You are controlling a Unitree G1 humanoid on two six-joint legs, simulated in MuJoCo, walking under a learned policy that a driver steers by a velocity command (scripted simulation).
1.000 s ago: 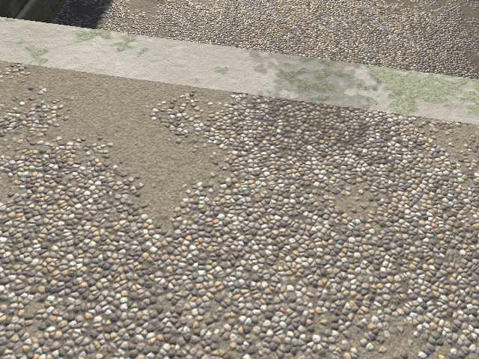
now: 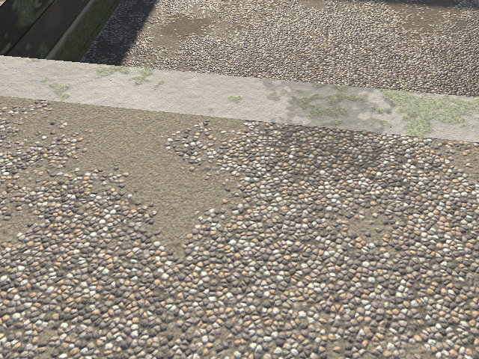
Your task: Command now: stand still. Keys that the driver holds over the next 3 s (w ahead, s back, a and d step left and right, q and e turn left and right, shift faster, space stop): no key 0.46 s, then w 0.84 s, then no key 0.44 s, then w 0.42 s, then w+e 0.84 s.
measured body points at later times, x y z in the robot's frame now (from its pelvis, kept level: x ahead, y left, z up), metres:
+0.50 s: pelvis +0.00 -0.01 +0.00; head +0.01 -0.01 +0.45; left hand +0.04 +0.24 -0.14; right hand +0.03 -0.26 -0.15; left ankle +0.00 +0.13 -0.74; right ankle -0.01 -0.11 -0.74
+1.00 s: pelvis +0.13 +0.04 +0.01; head +0.14 +0.06 +0.46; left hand +0.28 +0.29 -0.12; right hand +0.04 -0.19 -0.13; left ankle +0.03 +0.13 -0.74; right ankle +0.24 -0.13 -0.67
